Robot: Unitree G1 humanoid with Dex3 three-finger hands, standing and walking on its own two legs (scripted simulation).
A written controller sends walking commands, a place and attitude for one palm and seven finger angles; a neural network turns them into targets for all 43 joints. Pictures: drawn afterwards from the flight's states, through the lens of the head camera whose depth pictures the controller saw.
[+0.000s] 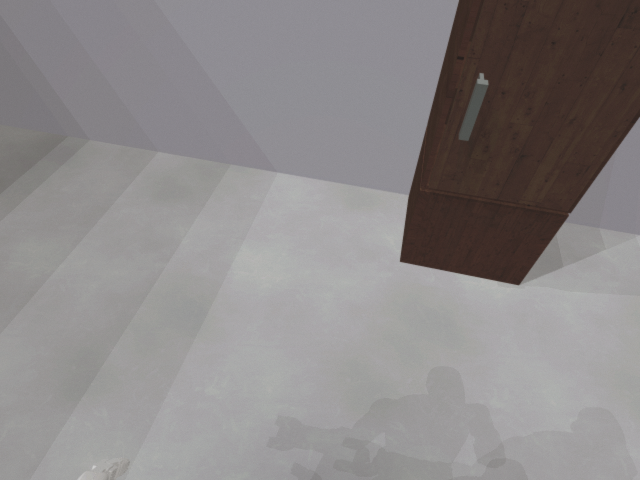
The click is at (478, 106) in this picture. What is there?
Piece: cupboard door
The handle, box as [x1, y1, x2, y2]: [459, 73, 488, 140]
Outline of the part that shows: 483,73 479,73 459,132 459,139 468,140 488,84 487,80 483,79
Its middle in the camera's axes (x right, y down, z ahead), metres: +0.39 -0.34 +0.99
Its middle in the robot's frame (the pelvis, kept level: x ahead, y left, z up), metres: +0.98 -0.34 -0.04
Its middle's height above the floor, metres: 0.73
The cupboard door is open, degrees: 0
